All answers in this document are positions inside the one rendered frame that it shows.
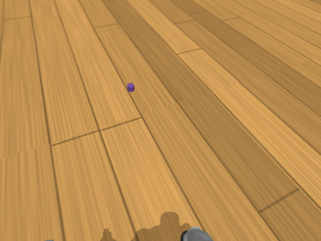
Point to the tin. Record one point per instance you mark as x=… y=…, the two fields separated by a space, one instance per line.
x=130 y=87

